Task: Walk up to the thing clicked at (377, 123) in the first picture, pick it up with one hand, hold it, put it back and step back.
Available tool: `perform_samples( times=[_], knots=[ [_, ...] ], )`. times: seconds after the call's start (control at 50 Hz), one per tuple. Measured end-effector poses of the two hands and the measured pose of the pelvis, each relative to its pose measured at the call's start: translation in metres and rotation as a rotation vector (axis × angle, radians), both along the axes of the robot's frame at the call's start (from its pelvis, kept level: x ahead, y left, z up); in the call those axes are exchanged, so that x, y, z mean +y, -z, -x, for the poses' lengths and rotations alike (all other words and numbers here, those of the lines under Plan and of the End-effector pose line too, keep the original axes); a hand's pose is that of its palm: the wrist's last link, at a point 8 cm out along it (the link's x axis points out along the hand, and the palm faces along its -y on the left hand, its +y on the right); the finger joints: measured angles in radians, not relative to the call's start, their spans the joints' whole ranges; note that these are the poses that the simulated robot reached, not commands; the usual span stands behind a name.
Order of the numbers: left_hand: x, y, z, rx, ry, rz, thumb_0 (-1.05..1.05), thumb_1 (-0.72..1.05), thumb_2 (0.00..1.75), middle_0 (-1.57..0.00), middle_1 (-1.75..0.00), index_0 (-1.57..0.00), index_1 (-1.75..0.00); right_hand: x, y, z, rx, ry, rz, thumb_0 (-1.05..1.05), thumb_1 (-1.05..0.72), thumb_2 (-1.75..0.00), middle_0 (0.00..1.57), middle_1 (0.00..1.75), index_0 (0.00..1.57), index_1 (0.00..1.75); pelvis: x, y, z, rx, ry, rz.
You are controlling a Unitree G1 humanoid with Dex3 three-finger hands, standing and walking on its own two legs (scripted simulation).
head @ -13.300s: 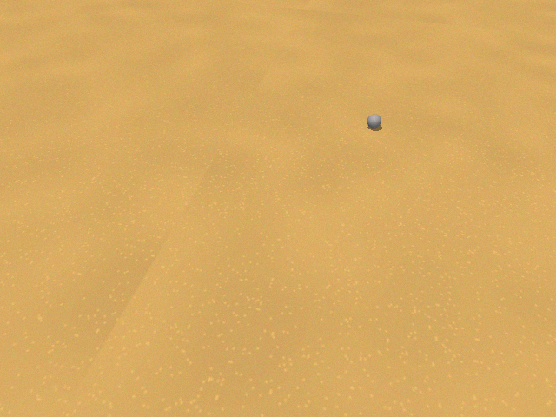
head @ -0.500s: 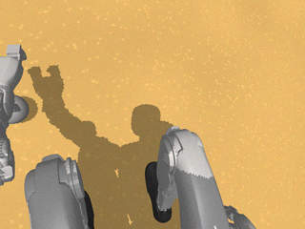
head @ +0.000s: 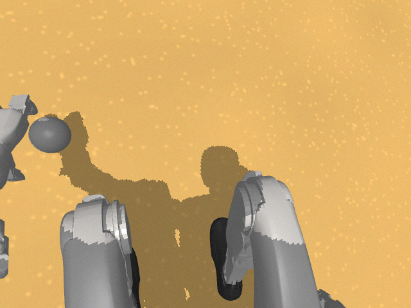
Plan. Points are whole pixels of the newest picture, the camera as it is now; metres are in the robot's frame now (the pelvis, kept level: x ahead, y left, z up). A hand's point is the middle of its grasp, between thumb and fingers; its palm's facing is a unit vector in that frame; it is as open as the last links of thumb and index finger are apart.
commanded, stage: close in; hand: left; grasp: from above
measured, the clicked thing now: (50, 134) +0.48 +0.29 -0.28
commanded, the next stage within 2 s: rest palm in 0.04 s
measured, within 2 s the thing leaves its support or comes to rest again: neither
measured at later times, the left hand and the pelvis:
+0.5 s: hand (45, 131) +0.47 +0.28 -0.23, palm faces -0.48 -0.08 -0.88, open 14.0 cm; pelvis +0.01 +0.00 -0.02, yaw -2 degrees
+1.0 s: hand (49, 135) +0.47 +0.28 -0.25, palm faces -0.45 -0.09 -0.89, open 13.9 cm; pelvis +0.01 +0.01 -0.03, yaw -4 degrees
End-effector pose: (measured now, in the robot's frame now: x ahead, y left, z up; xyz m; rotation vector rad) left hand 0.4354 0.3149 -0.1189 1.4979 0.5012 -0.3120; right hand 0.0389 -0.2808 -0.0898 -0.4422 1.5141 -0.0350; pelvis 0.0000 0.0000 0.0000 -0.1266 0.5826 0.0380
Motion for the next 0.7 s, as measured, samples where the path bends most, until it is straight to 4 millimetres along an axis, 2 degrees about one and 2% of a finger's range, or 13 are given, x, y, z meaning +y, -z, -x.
perform_samples(
  times=[0.06,0.14,0.24,0.32,0.42,0.56,0.64,0.7],
  knots=[
    [0.003,0.003,0.002,-0.002,0.019,0.005,0.00,-0.50,0.97,-0.08,-1.06,-0.10,-1.04,-0.002,-0.001,-0.022,-0.041,-0.045,0.023,0.00,-0.91,-0.90,0.20,0.30,0.20,0.30,0.002,0.001,0.000,0.000,-0.004,0.003],
    [-0.006,0.010,-0.006,-0.019,0.047,0.022,0.00,-0.49,0.98,-0.09,-1.07,-0.10,-1.05,-0.001,-0.007,-0.045,-0.099,-0.096,0.044,0.00,-0.91,-0.90,0.20,0.30,0.20,0.30,0.005,0.002,-0.001,-0.002,-0.006,0.012],
    [-0.023,0.019,-0.024,-0.057,0.057,0.026,0.00,-0.48,0.98,-0.09,-1.07,-0.10,-1.05,0.002,-0.013,-0.054,-0.143,-0.113,0.052,0.00,-0.91,-0.90,0.20,0.30,0.20,0.30,0.007,0.005,-0.004,0.003,-0.004,0.020],
    [-0.033,0.029,-0.037,-0.067,0.029,0.021,0.00,-0.48,0.98,-0.08,-1.05,-0.09,-1.04,0.004,-0.012,-0.042,-0.134,-0.105,0.038,0.00,-0.91,-0.90,0.20,0.30,0.20,0.30,0.007,0.009,-0.005,0.003,0.003,0.027],
    [-0.039,0.041,-0.045,-0.049,-0.009,0.004,0.00,-0.49,0.97,-0.08,-1.04,-0.08,-1.03,0.009,-0.006,-0.010,-0.064,-0.063,-0.001,0.00,-0.91,-0.90,0.20,0.30,0.20,0.30,0.005,0.014,-0.007,0.004,0.012,0.026],
    [-0.033,0.056,-0.042,0.007,-0.054,0.005,0.00,-0.50,0.98,-0.07,-1.03,-0.07,-1.03,0.016,0.000,0.033,0.050,-0.011,-0.044,0.00,-0.90,-0.90,0.20,0.30,0.20,0.30,0.003,0.020,-0.007,-0.008,0.024,0.027],
    [-0.028,0.063,-0.039,0.026,-0.048,0.016,0.00,-0.51,0.98,-0.07,-1.02,-0.07,-1.02,0.018,0.000,0.045,0.103,-0.013,-0.053,0.00,-0.90,-0.90,0.20,0.30,0.20,0.30,0.002,0.023,-0.007,-0.016,0.028,0.029],
    [-0.028,0.067,-0.038,0.023,-0.024,0.029,0.00,-0.51,0.98,-0.08,-1.02,-0.07,-1.02,0.017,-0.002,0.048,0.122,-0.026,-0.047,0.00,-0.90,-0.90,0.21,0.30,0.20,0.30,0.002,0.024,-0.007,-0.023,0.033,0.034]
  ],
)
